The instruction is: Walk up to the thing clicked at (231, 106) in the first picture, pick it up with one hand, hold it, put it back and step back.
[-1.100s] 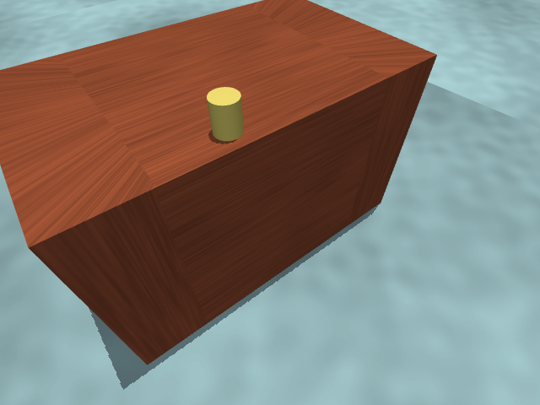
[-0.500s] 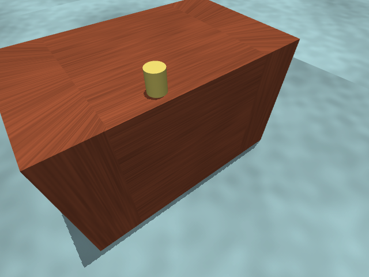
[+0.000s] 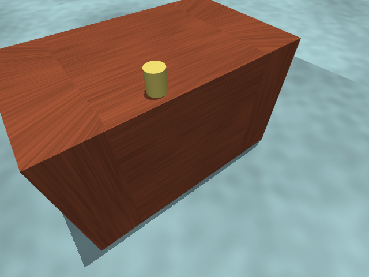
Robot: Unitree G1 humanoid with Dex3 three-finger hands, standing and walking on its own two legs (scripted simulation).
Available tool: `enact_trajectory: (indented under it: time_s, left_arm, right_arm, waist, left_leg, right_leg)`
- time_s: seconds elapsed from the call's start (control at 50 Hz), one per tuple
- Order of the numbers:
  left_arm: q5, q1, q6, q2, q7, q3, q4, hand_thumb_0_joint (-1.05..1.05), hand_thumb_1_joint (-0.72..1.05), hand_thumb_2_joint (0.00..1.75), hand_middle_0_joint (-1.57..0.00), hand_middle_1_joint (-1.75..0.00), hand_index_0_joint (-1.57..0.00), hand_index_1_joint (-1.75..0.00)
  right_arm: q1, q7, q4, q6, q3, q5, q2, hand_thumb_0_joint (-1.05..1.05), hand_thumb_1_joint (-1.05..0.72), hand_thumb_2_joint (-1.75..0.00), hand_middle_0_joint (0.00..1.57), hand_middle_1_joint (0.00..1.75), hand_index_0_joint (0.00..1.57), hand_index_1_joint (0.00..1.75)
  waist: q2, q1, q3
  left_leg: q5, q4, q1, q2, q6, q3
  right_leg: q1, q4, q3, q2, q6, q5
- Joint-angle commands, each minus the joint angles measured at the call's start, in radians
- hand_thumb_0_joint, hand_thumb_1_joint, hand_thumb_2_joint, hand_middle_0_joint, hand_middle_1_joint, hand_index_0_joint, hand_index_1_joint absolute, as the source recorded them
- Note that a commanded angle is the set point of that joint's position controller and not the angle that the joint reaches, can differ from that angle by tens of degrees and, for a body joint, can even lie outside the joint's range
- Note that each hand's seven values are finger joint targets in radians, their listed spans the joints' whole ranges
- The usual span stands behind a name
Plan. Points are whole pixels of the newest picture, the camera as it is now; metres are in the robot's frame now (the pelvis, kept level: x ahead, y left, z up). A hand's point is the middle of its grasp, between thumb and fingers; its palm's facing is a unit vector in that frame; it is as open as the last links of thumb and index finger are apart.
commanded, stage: stand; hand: right
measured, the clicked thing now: (155, 79) +0.73 +0.12 +0.02
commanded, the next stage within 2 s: walk up in 0.02 s
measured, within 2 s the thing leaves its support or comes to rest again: neither
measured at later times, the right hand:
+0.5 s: hand (272, 257) +0.20 -0.19 -0.14, palm faces -0.28 +0.84 -0.47, open 7.4 cm
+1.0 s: hand (244, 169) +0.47 -0.17 -0.16, palm faces -0.51 +0.72 -0.47, open 7.4 cm
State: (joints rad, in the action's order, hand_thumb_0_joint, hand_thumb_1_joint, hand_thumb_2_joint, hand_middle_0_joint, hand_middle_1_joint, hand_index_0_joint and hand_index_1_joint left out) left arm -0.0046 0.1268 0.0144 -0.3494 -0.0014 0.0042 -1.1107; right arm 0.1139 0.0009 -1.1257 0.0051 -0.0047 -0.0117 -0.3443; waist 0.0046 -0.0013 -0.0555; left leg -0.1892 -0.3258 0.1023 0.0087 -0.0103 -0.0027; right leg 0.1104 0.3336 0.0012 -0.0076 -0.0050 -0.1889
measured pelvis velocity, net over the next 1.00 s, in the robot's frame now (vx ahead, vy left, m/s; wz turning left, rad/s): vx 0.24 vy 0.03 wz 0.54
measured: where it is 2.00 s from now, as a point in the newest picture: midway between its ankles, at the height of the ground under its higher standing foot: outside the picture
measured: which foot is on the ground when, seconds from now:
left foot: down 0.00-0.06, up 0.08-0.30, down 0.32-0.78, up 0.80-1.00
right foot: down 0.00-0.34, up 0.36-0.74, down 0.76-1.00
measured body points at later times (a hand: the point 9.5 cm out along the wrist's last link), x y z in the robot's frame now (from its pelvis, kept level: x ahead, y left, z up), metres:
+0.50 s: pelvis +0.10 +0.07 -0.02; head +0.10 +0.12 +0.42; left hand +0.08 +0.41 -0.16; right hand +0.22 -0.24 -0.11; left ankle +0.09 +0.20 -0.75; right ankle +0.13 -0.08 -0.68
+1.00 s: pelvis +0.24 +0.03 -0.03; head +0.27 +0.05 +0.42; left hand +0.16 +0.33 -0.14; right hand +0.50 -0.21 -0.13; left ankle +0.21 +0.14 -0.72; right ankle +0.33 -0.06 -0.75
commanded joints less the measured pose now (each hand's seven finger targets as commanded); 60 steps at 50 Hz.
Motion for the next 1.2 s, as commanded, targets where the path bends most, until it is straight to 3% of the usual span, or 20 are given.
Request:
enact_trajectory:
  time_s: [0.0,0.04,0.08,0.16,0.28,0.3,0.32,0.34,0.44,0.68,0.72,0.76,0.78,0.86,0.98,1.04,1.06,1.08,1.1,1.18]
  left_arm:
    - [-0.013,0.005,0.033,-0.317,0.009,-0.125,0.120,0.00,0.90,0.90,-0.20,-0.30,-0.20,-0.30]
    - [-0.038,0.149,0.032,-0.336,0.016,-0.157,0.116,0.00,0.90,0.90,-0.20,-0.30,-0.20,-0.30]
    - [-0.045,0.078,0.039,-0.334,0.021,-0.169,0.195,0.00,0.90,0.90,-0.20,-0.30,-0.20,-0.30]
    - [-0.050,-0.016,0.053,-0.316,0.035,-0.170,0.281,0.00,0.90,0.90,-0.20,-0.30,-0.20,-0.30]
    - [-0.052,-0.007,0.019,-0.255,0.060,-0.153,0.359,0.00,0.90,0.90,-0.20,-0.30,-0.20,-0.30]
    - [-0.047,0.034,0.007,-0.193,0.066,-0.132,0.369,0.00,0.90,0.90,-0.20,-0.30,-0.20,-0.30]
    - [-0.043,0.018,0.007,-0.136,0.069,-0.115,0.415,0.00,0.90,0.90,-0.20,-0.30,-0.20,-0.30]
    - [-0.039,-0.020,0.005,-0.258,0.063,-0.134,0.426,0.00,0.90,0.90,-0.20,-0.30,-0.20,-0.30]
    - [-0.019,0.165,-0.016,-0.291,0.066,-0.153,0.316,0.00,0.90,0.90,-0.20,-0.30,-0.20,-0.30]
    - [-0.028,0.115,-0.025,-0.228,0.066,-0.165,0.422,0.00,0.90,0.90,-0.20,-0.30,-0.20,-0.30]
    - [-0.037,0.227,-0.005,-0.265,0.050,-0.182,0.397,0.00,0.90,0.90,-0.20,-0.30,-0.20,-0.30]
    - [-0.035,0.172,-0.005,-0.381,0.041,-0.193,0.434,0.00,0.90,0.90,-0.20,-0.30,-0.20,-0.30]
    - [-0.028,0.115,-0.007,-0.369,0.043,-0.187,0.447,0.00,0.90,0.90,-0.20,-0.30,-0.20,-0.30]
    - [-0.034,0.082,0.002,-0.301,0.023,-0.151,0.411,0.00,0.90,0.90,-0.20,-0.30,-0.20,-0.30]
    - [-0.008,0.083,0.009,-0.322,0.010,-0.128,0.403,0.00,0.90,0.90,-0.20,-0.30,-0.20,-0.30]
    - [0.002,0.067,-0.001,-0.285,0.009,-0.101,0.401,0.00,0.90,0.90,-0.20,-0.30,-0.20,-0.30]
    - [0.007,0.090,-0.004,-0.247,0.009,-0.091,0.400,0.00,0.90,0.90,-0.20,-0.30,-0.20,-0.30]
    - [0.024,0.093,-0.015,-0.232,0.000,-0.094,0.396,0.00,0.90,0.90,-0.20,-0.30,-0.20,-0.30]
    - [0.013,0.064,-0.023,-0.275,-0.010,-0.110,0.375,0.00,0.90,0.90,-0.20,-0.30,-0.20,-0.30]
    - [0.021,0.129,-0.014,-0.242,-0.011,-0.103,0.315,0.00,0.90,0.90,-0.20,-0.30,-0.20,-0.30]
  right_arm:
    - [0.016,0.016,0.130,0.017,0.094,0.007,-0.289,0.00,-0.90,-0.90,0.20,0.30,0.20,0.30]
    - [-0.118,0.035,0.218,0.006,0.086,-0.010,-0.232,0.00,-0.90,-0.90,0.20,0.30,0.20,0.30]
    - [-0.091,0.043,0.267,0.004,0.103,-0.029,-0.234,0.00,-0.90,-0.90,0.20,0.30,0.20,0.30]
    - [0.068,0.076,0.267,0.017,0.134,-0.019,-0.249,0.00,-0.90,-0.90,0.20,0.30,0.20,0.30]
    - [0.376,0.052,0.221,0.041,0.179,-0.015,-0.268,0.00,-0.90,-0.90,0.20,0.30,0.20,0.30]
    - [0.470,0.034,0.214,0.047,0.196,-0.020,-0.326,0.00,-0.90,-0.90,0.20,0.30,0.20,0.30]
    - [0.506,0.019,0.248,0.057,0.202,-0.027,-0.436,0.00,-0.90,-0.90,0.20,0.30,0.20,0.30]
    - [0.399,0.018,0.298,0.063,0.203,0.002,-0.473,0.00,-0.90,-0.90,0.20,0.30,0.20,0.30]
    - [0.268,-0.013,0.366,0.095,0.153,0.003,-0.353,0.00,-0.90,-0.90,0.20,0.30,0.20,0.30]
    - [0.283,-0.064,0.439,0.095,0.146,-0.017,-0.356,0.00,-0.90,-0.90,0.20,0.30,0.20,0.30]
    - [0.312,-0.072,0.441,0.079,0.118,-0.001,-0.281,0.00,-0.90,-0.90,0.20,0.30,0.20,0.30]
    - [0.352,-0.094,0.453,0.066,0.101,0.013,-0.230,0.00,-0.90,-0.90,0.20,0.30,0.20,0.30]
    - [0.335,-0.099,0.432,0.065,0.116,0.005,-0.281,0.00,-0.90,-0.90,0.20,0.30,0.20,0.30]
    - [0.325,-0.050,0.368,0.062,0.114,0.014,-0.266,0.00,-0.90,-0.90,0.20,0.30,0.20,0.30]
    - [0.254,-0.027,0.375,0.047,0.109,0.003,-0.236,0.00,-0.90,-0.90,0.20,0.30,0.20,0.30]
    - [0.259,-0.029,0.368,0.053,0.123,-0.008,-0.269,0.00,-0.90,-0.90,0.20,0.30,0.20,0.30]
    - [0.247,-0.033,0.378,0.056,0.136,-0.018,-0.335,0.00,-0.90,-0.90,0.20,0.30,0.20,0.30]
    - [0.172,-0.030,0.407,0.054,0.147,-0.010,-0.416,0.00,-0.90,-0.90,0.20,0.30,0.20,0.30]
    - [0.165,-0.028,0.402,0.052,0.151,-0.008,-0.414,0.00,-0.90,-0.90,0.20,0.30,0.20,0.30]
    - [0.090,-0.043,0.390,0.049,0.112,0.006,-0.318,0.00,-0.90,-0.90,0.20,0.30,0.20,0.30]
  waist:
    - [0.001,-0.043,0.127]
    - [0.146,-0.133,0.013]
    - [0.148,-0.108,-0.065]
    - [0.117,-0.025,-0.055]
    - [-0.044,0.096,0.083]
    - [-0.214,0.141,0.076]
    - [-0.433,0.145,0.048]
    - [-0.216,0.104,0.046]
    - [-0.113,-0.022,-0.002]
    - [-0.173,-0.036,0.021]
    - [-0.026,-0.094,0.086]
    - [0.315,-0.049,0.142]
    - [0.239,-0.031,0.101]
    - [0.175,-0.016,0.009]
    - [0.152,-0.012,0.097]
    - [0.087,0.023,0.110]
    - [-0.098,0.013,0.113]
    - [-0.244,-0.001,0.108]
    - [-0.200,0.024,0.097]
    - [-0.177,-0.030,0.124]
  left_leg:
    - [-0.183,-0.059,0.193,0.053,0.097,-0.162]
    - [-0.287,-0.261,0.565,-0.009,0.070,-0.042]
    - [-0.257,-0.576,0.615,0.089,0.033,-0.037]
    - [-0.233,-0.474,0.445,0.153,0.011,-0.050]
    - [-0.067,-0.284,-0.122,-0.032,0.015,0.159]
    - [-0.242,-0.203,-0.236,0.024,0.076,-0.019]
    - [-0.480,0.070,-0.169,0.304,0.195,-0.634]
    - [-0.590,0.197,-0.009,0.420,0.307,-0.942]
    - [-0.207,0.022,0.177,0.219,0.205,-0.369]
    - [0.383,-0.269,0.301,0.153,0.173,-0.214]
    - [0.317,-0.546,0.313,0.055,0.106,-0.145]
    - [-0.424,-0.933,0.552,-0.071,0.048,0.007]
    - [-0.453,-1.028,0.537,-0.022,0.046,-0.037]
    - [-0.308,-0.775,0.421,0.020,0.043,-0.010]
    - [-0.216,-0.475,0.283,-0.007,0.038,0.030]
    - [-0.056,-0.272,0.104,-0.014,0.088,-0.035]
    - [0.046,-0.203,0.069,0.135,0.141,-0.270]
    - [0.126,-0.118,0.164,0.325,0.290,-0.545]
    - [0.169,-0.106,0.203,0.350,0.352,-0.588]
    - [0.468,-0.240,0.155,0.241,0.257,-0.340]
  right_leg:
    - [-0.180,0.055,0.014,-0.060,0.049,-0.290]
    - [-0.294,-0.090,0.217,-0.242,0.144,-0.513]
    - [-0.121,-0.230,0.363,-0.482,0.272,-0.486]
    - [-0.032,-0.166,0.098,-0.368,0.227,-0.308]
    - [0.294,0.344,-0.183,-0.172,0.124,-0.260]
    - [0.469,0.655,-0.198,-0.118,0.094,-0.286]
    - [0.651,0.890,-0.128,0.023,0.056,-0.479]
    - [0.596,0.920,0.077,-0.043,0.059,-0.449]
    - [0.407,0.751,0.048,-0.132,0.027,-0.186]
    - [0.174,0.398,-0.058,-0.039,0.048,-0.086]
    - [0.014,0.201,-0.020,-0.047,0.077,0.010]
    - [-0.042,0.010,0.490,-0.447,0.281,0.110]
    - [0.034,-0.002,0.536,-0.464,0.334,0.086]
    - [0.210,0.106,0.130,-0.254,0.240,0.014]
    - [0.146,0.233,0.126,-0.347,0.255,0.377]
    - [0.280,0.374,0.068,-0.299,0.151,0.195]
    - [0.383,0.503,-0.003,-0.223,0.081,0.021]
    - [0.374,0.602,-0.068,-0.043,0.030,-0.356]
    - [0.339,0.705,0.020,-0.069,0.026,-0.485]
    - [0.302,0.622,0.014,-0.086,0.034,-0.346]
